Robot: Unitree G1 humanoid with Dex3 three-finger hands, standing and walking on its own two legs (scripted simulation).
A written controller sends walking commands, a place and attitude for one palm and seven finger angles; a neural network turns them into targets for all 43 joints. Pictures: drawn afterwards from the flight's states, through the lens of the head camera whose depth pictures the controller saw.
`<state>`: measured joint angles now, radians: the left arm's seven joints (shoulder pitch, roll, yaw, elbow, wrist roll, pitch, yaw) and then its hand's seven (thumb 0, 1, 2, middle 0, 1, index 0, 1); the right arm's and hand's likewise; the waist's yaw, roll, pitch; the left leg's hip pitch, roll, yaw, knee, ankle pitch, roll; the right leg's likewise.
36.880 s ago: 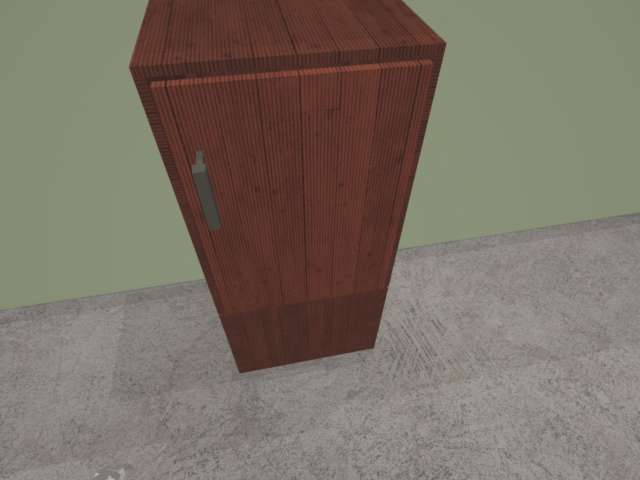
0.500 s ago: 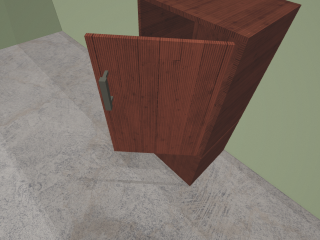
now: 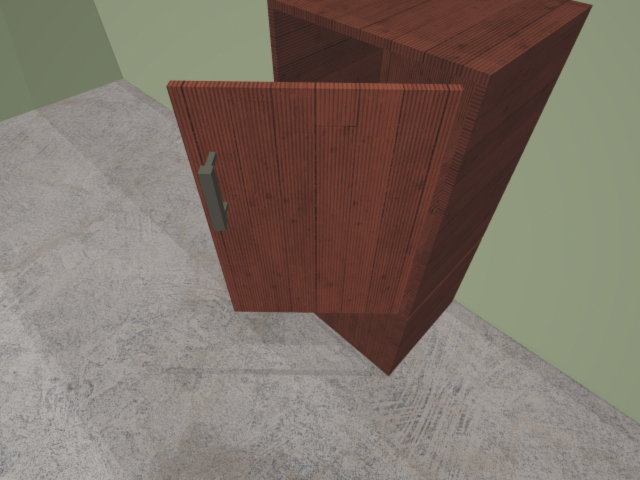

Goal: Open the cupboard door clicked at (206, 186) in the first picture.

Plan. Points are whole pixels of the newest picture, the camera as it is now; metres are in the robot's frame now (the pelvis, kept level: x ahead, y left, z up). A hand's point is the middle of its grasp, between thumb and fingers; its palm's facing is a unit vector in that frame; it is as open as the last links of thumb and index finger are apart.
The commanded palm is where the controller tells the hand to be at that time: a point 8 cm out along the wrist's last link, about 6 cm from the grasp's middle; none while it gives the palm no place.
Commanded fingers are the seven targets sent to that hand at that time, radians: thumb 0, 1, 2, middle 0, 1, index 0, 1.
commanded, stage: look again from close up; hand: left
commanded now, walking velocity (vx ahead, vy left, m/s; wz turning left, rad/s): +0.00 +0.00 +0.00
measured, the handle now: (216, 192) +0.53 +0.21 +0.05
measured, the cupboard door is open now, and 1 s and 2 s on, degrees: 43 43 43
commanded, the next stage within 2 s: raise the hand with hooked fingers in 0.36 s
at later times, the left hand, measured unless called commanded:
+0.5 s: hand out of the picture +0.03 +0.17 -0.17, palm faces +0.08 -0.98 -0.19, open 7.4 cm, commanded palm +0.11 +0.23 -0.07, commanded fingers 0.00 0.83 0.87 -0.20 -0.34 -0.20 -0.34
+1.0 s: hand (160, 463) +0.15 +0.20 -0.04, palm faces +0.23 -0.97 -0.07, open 9.3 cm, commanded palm +0.16 +0.25 -0.02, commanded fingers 0.00 0.25 0.62 -0.25 -0.72 -0.25 -0.72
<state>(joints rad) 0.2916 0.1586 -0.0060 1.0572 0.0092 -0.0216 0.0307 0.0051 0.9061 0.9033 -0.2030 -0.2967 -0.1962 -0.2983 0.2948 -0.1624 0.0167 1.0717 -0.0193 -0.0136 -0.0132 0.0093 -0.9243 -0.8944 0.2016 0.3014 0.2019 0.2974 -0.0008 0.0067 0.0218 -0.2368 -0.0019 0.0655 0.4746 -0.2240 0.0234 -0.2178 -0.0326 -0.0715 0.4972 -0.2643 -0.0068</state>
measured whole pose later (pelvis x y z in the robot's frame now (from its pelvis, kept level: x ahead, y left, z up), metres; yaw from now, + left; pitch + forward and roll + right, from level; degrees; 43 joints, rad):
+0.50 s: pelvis +0.02 +0.00 +0.00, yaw +0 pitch -1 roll +0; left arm 0.34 0.16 0.00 0.94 -0.03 0.04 0.04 0.01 0.91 0.90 -0.20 -0.30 -0.20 -0.30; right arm 0.25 -0.18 0.02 1.07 0.00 -0.02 -0.02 0.01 -0.93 -0.89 0.20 0.30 0.20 0.30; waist 0.01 0.00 0.04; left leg -0.21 0.01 0.07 0.47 -0.25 0.02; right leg -0.18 -0.02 -0.07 0.46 -0.26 -0.01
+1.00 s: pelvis -0.01 -0.03 -0.08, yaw +2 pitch +11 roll -2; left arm 0.52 0.21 0.22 0.02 -0.27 -0.54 -0.22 0.02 0.47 0.72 -0.24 -0.58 -0.23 -0.58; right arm 0.15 -0.26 -0.04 0.53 0.01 -0.23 -0.05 0.01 -0.91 -0.89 0.20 0.30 0.20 0.30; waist 0.06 -0.02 -0.11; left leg -0.82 0.05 -0.02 1.11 -0.49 -0.02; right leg -0.75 -0.01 -0.15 1.08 -0.53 -0.06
